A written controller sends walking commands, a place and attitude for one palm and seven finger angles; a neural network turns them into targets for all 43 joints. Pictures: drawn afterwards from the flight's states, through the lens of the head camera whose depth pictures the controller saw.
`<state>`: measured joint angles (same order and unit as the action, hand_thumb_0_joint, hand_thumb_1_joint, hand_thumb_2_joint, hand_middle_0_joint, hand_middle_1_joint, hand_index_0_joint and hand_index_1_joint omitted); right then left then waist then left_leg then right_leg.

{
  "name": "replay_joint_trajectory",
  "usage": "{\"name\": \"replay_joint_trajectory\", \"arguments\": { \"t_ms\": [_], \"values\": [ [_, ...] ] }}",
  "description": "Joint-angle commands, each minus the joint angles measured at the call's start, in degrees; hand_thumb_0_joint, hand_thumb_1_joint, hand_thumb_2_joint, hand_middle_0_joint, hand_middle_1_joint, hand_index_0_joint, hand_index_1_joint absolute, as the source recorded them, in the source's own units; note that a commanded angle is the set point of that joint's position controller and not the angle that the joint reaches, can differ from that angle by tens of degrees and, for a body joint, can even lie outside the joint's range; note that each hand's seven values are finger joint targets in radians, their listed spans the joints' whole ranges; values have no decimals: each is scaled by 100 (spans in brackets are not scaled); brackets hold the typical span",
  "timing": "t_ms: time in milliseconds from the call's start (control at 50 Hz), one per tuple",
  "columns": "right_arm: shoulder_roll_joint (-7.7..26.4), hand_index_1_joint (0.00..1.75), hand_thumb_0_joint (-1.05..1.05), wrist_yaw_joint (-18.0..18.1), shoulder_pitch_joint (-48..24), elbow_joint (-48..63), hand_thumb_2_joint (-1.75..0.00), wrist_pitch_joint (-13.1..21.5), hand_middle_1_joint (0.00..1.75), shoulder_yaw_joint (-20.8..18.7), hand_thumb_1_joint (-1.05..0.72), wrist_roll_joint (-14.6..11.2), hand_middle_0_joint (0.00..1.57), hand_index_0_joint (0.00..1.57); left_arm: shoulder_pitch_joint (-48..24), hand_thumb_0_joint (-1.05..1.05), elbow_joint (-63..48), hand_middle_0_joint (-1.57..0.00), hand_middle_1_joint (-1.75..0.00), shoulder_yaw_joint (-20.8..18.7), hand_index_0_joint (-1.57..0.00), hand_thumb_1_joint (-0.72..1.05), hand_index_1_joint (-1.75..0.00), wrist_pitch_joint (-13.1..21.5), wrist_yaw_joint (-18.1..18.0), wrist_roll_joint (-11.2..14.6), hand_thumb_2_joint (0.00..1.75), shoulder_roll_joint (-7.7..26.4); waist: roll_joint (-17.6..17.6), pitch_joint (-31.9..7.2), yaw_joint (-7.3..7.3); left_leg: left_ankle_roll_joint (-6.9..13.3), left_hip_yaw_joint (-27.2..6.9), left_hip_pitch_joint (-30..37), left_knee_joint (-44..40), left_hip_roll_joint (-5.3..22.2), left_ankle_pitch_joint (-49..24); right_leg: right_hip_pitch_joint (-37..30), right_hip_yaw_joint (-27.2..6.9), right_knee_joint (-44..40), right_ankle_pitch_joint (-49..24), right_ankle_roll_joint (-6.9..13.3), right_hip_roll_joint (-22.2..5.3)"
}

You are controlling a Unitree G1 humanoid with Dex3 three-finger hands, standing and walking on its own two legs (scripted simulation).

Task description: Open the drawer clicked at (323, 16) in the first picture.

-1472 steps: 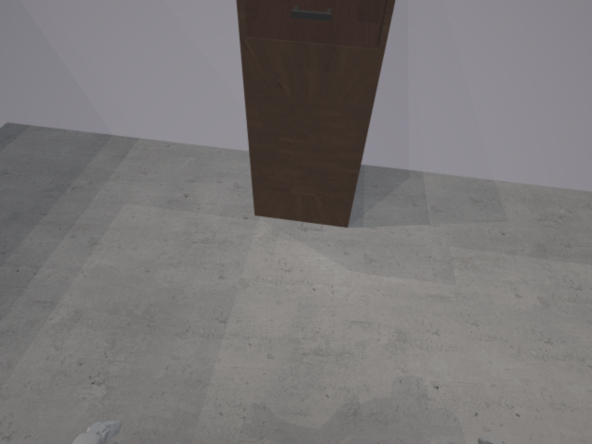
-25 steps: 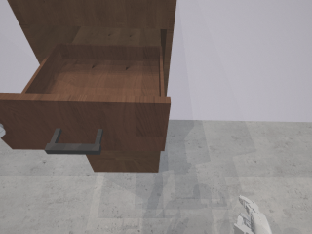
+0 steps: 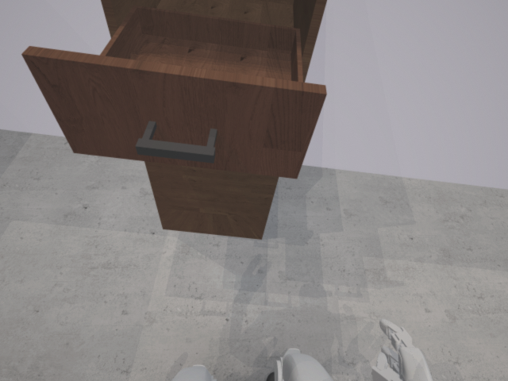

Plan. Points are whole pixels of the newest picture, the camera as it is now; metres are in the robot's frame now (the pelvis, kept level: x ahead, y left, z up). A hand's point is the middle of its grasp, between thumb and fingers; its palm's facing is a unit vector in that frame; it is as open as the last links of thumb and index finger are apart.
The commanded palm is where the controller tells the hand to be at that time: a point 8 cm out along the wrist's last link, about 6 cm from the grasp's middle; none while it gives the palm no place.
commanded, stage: step back with the hand held close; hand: left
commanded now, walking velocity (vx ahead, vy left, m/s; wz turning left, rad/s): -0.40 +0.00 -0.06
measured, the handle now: (179, 141) +0.41 +0.15 +0.14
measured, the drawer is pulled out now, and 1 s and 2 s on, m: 0.30 0.30 0.30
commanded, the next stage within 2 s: stop stepping back and stand still in 0.02 s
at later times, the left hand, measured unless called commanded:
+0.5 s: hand out of the picture +0.05 +0.22 +0.34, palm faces +0.59 -0.73 -0.34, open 7.4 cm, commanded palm +0.02 +0.28 +0.33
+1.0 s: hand out of the picture +0.06 +0.23 +0.33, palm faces +0.58 -0.75 -0.33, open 7.4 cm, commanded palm none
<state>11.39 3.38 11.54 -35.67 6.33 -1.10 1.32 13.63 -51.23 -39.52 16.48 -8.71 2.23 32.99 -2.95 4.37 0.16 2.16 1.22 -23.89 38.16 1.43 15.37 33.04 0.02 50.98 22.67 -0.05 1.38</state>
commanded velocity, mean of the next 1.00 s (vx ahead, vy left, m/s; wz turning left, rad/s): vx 0.12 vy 0.01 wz -0.01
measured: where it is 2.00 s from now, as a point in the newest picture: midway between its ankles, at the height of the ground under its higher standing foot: outside the picture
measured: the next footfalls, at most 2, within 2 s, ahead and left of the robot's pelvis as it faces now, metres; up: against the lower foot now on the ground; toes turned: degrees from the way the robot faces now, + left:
right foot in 0.26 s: -0.09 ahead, -0.14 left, +0.00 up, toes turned -5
left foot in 0.44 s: -0.05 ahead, +0.12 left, +0.00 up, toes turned +1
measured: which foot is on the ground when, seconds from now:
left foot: down 0.00-0.26, up 0.28-0.42, down 0.44-1.00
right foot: up 0.00-0.24, down 0.26-0.88, up 0.90-1.00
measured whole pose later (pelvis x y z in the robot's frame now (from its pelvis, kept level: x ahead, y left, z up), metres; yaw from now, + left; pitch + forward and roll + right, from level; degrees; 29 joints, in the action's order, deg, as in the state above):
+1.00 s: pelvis -0.16 +0.00 +0.00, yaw +2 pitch -1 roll -1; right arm 14.3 2.7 13.6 -42.3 7.4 -0.7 0.4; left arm 2.1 -28.0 -27.8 11.8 -6.8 0.3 28.1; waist 3.8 -4.1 0.5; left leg 0.0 -1.5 -22.8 35.1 1.5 11.6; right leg 25.4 1.1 55.7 28.3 -0.7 1.6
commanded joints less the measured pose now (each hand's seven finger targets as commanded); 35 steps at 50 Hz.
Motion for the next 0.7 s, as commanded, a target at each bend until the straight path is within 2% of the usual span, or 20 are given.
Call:
{"name": "replay_joint_trajectory", "arguments": {
  "t_ms": [0,40,100,180,200,220,240,260,300,340,380,400,440,460,520,600,620,640,660,680],
  "values": [
    [716,30,0,-90,-77,415,-90,478,30,-434,-90,-99,20,20,-950,0,-337,-20,-30,-753,-20,90,-30,166,-119,123,90,1139,1584,-1997,154,494,-958,1792,-1086,1602,-4402,-367,-120,911,501,-60,151],
    [719,30,0,-128,-122,380,-90,477,30,-449,-90,-188,20,20,-1020,0,223,-20,-30,-579,-20,90,-30,-20,-74,129,90,945,1601,-1898,151,373,-776,2087,-1120,1450,-4343,-476,132,261,319,-95,191],
    [761,30,0,-169,-237,387,-90,456,30,-338,-90,-171,20,20,-1260,0,555,-20,-30,-267,-20,90,-30,-227,32,171,90,892,1627,-1414,210,378,-1084,1375,-1731,1523,-3211,-1048,237,-334,456,-130,240],
    [795,30,0,-176,-539,775,-90,321,30,-169,-90,-256,20,20,-982,0,336,-20,-30,-217,-20,90,-30,-374,93,262,90,1020,1550,-1141,80,68,-675,-14,-2311,982,1107,-2625,566,-2285,175,70,117],
    [730,30,0,-192,-559,874,-90,258,30,-135,-90,-282,20,20,-795,0,171,-20,-30,-224,-20,90,-30,-375,116,261,90,1092,938,-1140,88,-113,-345,-181,-1749,581,1559,-2675,216,-2942,288,288,-228],
    [602,30,0,-212,-569,953,-90,155,30,-112,-90,-273,20,20,-473,0,12,-20,-30,-344,-20,90,-30,-361,132,263,90,1286,-256,-1114,59,-333,-18,41,-246,103,1171,-1988,-976,-3946,1075,688,-1089],
    [619,30,0,-199,-607,906,-90,47,30,-65,-90,-246,20,20,-267,0,-273,-20,-30,-517,-20,90,-30,-352,105,303,90,1568,-848,-1101,-63,-430,-17,50,1338,-203,718,-1367,-1906,-4454,1004,1091,-1992],
    [637,30,0,-180,-647,922,-90,42,30,25,-90,-207,20,20,-428,0,-589,-20,-30,-590,-20,90,-30,-189,52,304,90,1601,-480,-1067,-34,-378,-177,-570,1890,-72,684,-1743,-1573,-4110,-674,1106,-2167],
    [577,30,0,-168,-555,897,-90,160,30,-26,-90,-314,20,20,-202,0,-939,-20,-30,-664,-20,90,-30,-79,18,228,90,1357,-762,-1592,36,-263,-269,-634,1640,47,432,-2432,-910,-3374,-1656,790,-1694],
    [585,30,0,-35,-650,938,-90,114,30,-53,-90,-267,20,20,112,0,-785,-20,-30,-978,-20,90,-30,-80,-72,233,90,1511,-562,-1351,34,-213,-96,253,402,131,245,-1770,-578,-3308,-856,733,-1457],
    [626,30,0,98,-479,729,-90,128,30,-6,-90,-181,20,20,-147,0,-312,-20,-30,-617,-20,90,-30,-71,-127,206,90,1150,439,-1044,173,-150,3,1201,-923,67,186,-1087,-518,-3191,367,582,-1180],
    [781,30,0,158,-383,651,-90,166,30,-39,-90,-141,20,20,-408,0,60,-20,-30,-470,-20,90,-30,-69,-147,184,90,1110,1009,-809,197,-10,-443,1201,-1477,327,846,-852,-382,-2716,866,446,-851],
    [1033,30,0,199,-310,723,-90,226,30,-119,-90,-197,20,20,-1235,0,586,-20,-30,-141,-20,90,-30,-84,-160,93,90,964,2449,-375,178,541,-2463,518,-2752,1568,2888,-675,418,-850,732,70,-27],
    [991,30,0,177,-197,699,-90,295,30,-127,-90,-211,20,20,-1754,0,1074,-20,-30,-209,-20,90,-30,-152,-160,8,90,1187,2134,-204,160,709,-2596,57,-3009,1715,2785,-757,460,-149,705,57,151],
    [850,30,0,118,-157,621,-90,268,30,-96,-90,-229,20,20,-2185,0,1732,-20,-30,80,-20,90,-30,-335,-57,-115,90,1236,1630,-534,135,485,-1979,-235,-2861,1329,2619,-1305,389,-24,580,108,25],
    [816,30,0,54,-530,902,-90,208,30,-69,-90,-286,20,20,-997,0,942,-20,-30,656,-20,90,-30,-524,92,32,90,548,1477,-889,-3,176,-934,-613,-2389,875,2445,-2815,730,-1750,342,205,104],
    [803,30,0,20,-613,988,-90,160,30,-77,-90,-257,20,20,-628,0,532,-20,-30,649,-20,90,-30,-525,117,32,90,555,1091,-923,-44,90,-593,-1003,-1646,614,2321,-3226,358,-2246,584,356,-73],
    [750,30,0,-26,-592,1082,-90,93,30,-107,-90,-221,20,20,-273,0,139,-20,-30,514,-20,90,-30,-510,135,34,90,686,109,-847,-59,-49,-210,-1232,-122,130,1752,-2972,-899,-3248,1449,760,-735],
    [718,30,0,-91,-648,1068,-90,12,30,-100,-90,-208,20,20,-124,0,-344,-20,-30,378,-20,90,-30,-444,150,52,90,854,-1069,-727,-111,-188,109,-1607,1652,-158,1006,-2540,-2782,-4322,1949,1279,-2042],
    [854,30,0,-117,-632,929,-90,25,30,-103,-90,-133,20,20,-363,0,-729,-20,-30,102,-20,90,-30,-198,126,66,90,1102,-644,-632,-21,-250,-54,-1636,2467,39,706,-2355,-2363,-4233,480,1218,-2168]
  ]
}}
